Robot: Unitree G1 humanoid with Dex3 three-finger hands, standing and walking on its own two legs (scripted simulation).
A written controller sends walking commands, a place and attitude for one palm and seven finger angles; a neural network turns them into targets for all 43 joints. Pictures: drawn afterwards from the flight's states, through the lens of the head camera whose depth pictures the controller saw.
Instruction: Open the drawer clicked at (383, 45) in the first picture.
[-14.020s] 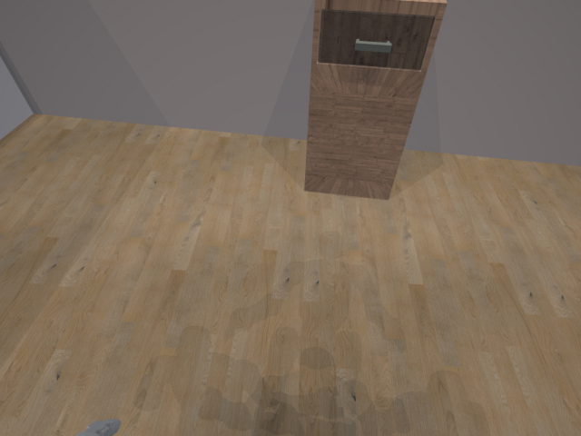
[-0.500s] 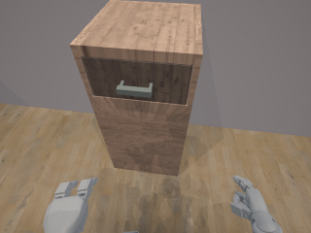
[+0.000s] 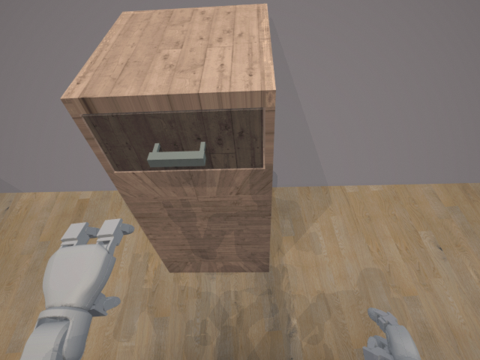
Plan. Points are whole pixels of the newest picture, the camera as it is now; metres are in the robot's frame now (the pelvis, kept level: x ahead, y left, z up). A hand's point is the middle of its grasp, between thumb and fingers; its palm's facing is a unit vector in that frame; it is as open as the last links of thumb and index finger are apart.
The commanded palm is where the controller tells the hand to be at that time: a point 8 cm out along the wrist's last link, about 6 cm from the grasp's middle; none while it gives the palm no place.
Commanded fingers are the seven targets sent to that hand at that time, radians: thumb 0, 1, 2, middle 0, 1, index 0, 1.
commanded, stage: raise the hand with hooked fingers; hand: left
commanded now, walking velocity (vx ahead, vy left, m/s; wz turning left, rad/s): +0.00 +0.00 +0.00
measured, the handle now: (178, 152) +0.53 +0.21 +0.02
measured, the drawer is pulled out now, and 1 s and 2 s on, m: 0.00 0.00 0.00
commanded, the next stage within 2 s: move the hooked fingers above the handle in 0.92 s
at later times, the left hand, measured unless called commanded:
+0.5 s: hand (54, 206) +0.29 +0.32 +0.13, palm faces +0.14 -0.07 -0.99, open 13.8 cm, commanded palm +0.26 +0.31 +0.18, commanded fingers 0.00 -0.50 0.30 -0.30 -1.20 -0.30 -1.20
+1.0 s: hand (26, 224) +0.26 +0.34 +0.13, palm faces +0.14 -0.08 -0.99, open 13.9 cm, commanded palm +0.23 +0.33 +0.18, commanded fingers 0.00 -0.50 0.30 -0.30 -1.20 -0.30 -1.20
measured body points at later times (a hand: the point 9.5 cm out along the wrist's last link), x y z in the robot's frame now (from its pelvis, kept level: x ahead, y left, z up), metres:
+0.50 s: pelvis -0.01 +0.06 +0.02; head -0.02 +0.04 +0.47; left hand +0.28 +0.32 +0.18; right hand +0.20 -0.13 -0.08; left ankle -0.01 +0.12 -0.72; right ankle -0.03 -0.06 -0.72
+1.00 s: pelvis -0.04 +0.08 +0.02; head -0.03 +0.06 +0.47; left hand +0.25 +0.34 +0.18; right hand +0.15 -0.14 -0.10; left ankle -0.01 +0.12 -0.72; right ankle -0.03 -0.06 -0.72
